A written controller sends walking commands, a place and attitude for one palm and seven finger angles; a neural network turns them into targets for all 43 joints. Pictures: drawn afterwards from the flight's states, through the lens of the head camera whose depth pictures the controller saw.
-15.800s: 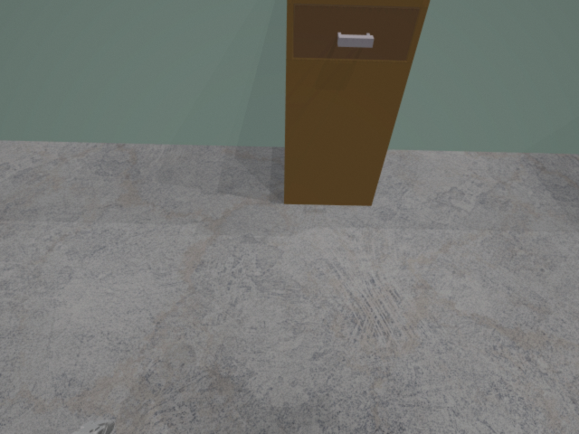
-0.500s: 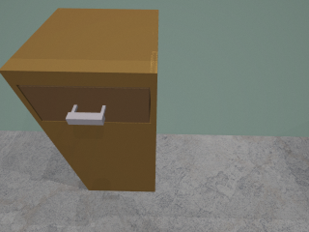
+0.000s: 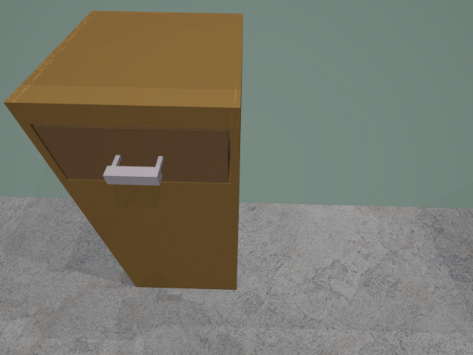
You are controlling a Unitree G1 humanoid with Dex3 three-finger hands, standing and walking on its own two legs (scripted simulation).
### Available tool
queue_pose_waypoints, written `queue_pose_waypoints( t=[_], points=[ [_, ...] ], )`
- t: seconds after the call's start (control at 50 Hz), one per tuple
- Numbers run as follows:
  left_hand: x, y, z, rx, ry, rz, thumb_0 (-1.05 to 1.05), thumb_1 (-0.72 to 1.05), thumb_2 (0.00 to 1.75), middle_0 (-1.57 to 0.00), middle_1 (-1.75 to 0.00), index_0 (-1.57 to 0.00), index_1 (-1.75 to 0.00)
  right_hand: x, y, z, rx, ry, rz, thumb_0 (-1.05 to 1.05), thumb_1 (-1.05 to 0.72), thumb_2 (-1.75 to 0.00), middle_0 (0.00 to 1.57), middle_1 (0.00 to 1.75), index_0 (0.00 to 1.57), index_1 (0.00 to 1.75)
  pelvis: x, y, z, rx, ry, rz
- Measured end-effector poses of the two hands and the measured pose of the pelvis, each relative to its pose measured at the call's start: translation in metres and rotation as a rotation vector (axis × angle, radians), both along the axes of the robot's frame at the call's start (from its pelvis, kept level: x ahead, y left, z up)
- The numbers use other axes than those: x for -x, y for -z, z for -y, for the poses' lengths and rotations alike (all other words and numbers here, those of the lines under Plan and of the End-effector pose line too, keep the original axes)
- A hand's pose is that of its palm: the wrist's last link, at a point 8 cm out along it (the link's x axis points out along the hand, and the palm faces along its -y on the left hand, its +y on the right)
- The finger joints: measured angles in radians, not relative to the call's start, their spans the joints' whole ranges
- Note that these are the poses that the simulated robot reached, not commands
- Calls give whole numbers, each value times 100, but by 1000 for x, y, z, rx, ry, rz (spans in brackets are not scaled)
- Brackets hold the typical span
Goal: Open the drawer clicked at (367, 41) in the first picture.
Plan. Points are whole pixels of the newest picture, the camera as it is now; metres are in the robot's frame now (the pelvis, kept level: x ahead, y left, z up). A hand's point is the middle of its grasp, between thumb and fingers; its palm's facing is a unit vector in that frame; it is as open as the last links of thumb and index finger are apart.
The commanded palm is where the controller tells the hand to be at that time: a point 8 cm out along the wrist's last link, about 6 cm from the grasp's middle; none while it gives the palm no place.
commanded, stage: raise the hand with hooked fingers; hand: left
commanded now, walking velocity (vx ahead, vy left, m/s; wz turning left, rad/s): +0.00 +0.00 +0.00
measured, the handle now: (136, 167) +0.46 +0.24 +0.03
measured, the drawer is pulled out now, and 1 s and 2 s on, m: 0.00 0.00 0.00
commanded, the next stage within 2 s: move the hooked fingers above the handle in 1.94 s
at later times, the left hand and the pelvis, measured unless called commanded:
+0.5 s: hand out of the picture +0.12 +0.20 -0.05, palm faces -0.02 -0.14 -0.99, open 8.8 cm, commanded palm +0.13 +0.22 +0.01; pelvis -0.07 -0.02 -0.03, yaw +0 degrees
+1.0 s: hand (88, 292) +0.20 +0.24 +0.04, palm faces +0.06 -0.11 -0.99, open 11.7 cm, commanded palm +0.18 +0.24 +0.11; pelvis -0.05 +0.01 -0.01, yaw +0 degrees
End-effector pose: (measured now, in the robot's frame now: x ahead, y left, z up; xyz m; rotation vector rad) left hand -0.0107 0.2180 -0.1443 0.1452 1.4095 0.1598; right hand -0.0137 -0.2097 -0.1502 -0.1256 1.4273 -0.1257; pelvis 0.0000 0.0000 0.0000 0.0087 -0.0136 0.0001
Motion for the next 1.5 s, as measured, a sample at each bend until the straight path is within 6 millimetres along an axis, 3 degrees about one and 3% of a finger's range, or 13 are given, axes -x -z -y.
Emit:
queue_pose_waypoints(
  t=[0.08,0.18,0.24,0.3,0.4,0.5,0.58,0.74,0.86,0.96,1.1,1.32,1.5],
  points=[
    [-3,-4,-1,-24,57,26,1,92,90,-20,-30,-21,-30,2,-2,4,14,-1,23,1,-92,-90,20,30,20,30,6,1,0,7,7,-7],
    [-90,-85,-26,-356,337,498,4,91,89,-21,-32,-21,-32,-40,-13,29,90,0,368,2,-93,-90,20,30,20,30,21,6,-2,-16,-7,-33],
    [-142,-138,-22,-633,590,741,3,86,87,-21,-34,-21,-35,-80,-21,41,102,-59,538,2,-92,-90,20,30,20,30,34,12,-1,-18,-8,-77],
    [-167,-167,-7,-874,793,898,2,80,85,-21,-38,-21,-38,-118,-36,50,101,-96,662,2,-91,-90,20,30,20,30,46,19,1,-27,18,-114],
    [-149,-161,20,-990,989,962,1,69,80,-21,-44,-22,-45,-164,-62,50,77,-170,754,1,-91,-90,20,30,19,30,61,27,9,-43,39,-139],
    [-112,-147,15,-1057,1007,889,0,56,75,-23,-52,-24,-52,-190,-71,33,60,-252,776,1,-91,-90,20,30,19,30,70,32,15,-34,9,-127],
    [-114,-156,-2,-1125,972,876,0,45,71,-25,-58,-26,-58,-193,-65,12,33,-290,764,1,-91,-90,20,30,19,30,74,32,18,-16,-25,-101],
    [-164,-202,-12,-1154,953,922,0,27,63,-27,-70,-27,-70,-161,-45,-21,-62,-257,667,1,-90,-90,20,30,20,30,71,22,12,-6,-28,-63],
    [-179,-221,-7,-1096,1008,941,0,13,57,-27,-79,-28,-79,-133,-36,-14,-53,-206,564,1,-90,-90,20,30,20,30,62,12,2,-10,-4,-50],
    [-181,-233,-16,-1108,1022,964,0,2,52,-28,-86,-29,-86,-125,-34,2,-3,-187,508,1,-90,-90,20,30,20,30,56,9,-5,-8,-3,-42],
    [-198,-255,-32,-1159,991,984,0,-14,45,-30,-97,-30,-97,-145,-41,8,35,-182,524,1,-90,-90,20,30,20,30,50,6,-13,-3,-14,-32],
    [-232,-300,-42,-1176,1008,986,0,-39,35,-31,-113,-32,-113,-191,-63,-24,-33,-216,619,1,-90,-90,20,30,20,30,40,-1,-18,1,-20,-9],
    [-247,-331,-51,-1187,1042,977,0,-47,31,-32,-119,-32,-119,-196,-60,-35,-66,-255,589,1,-90,-90,20,30,20,30,36,-4,-17,4,-38,-6]
  ],
)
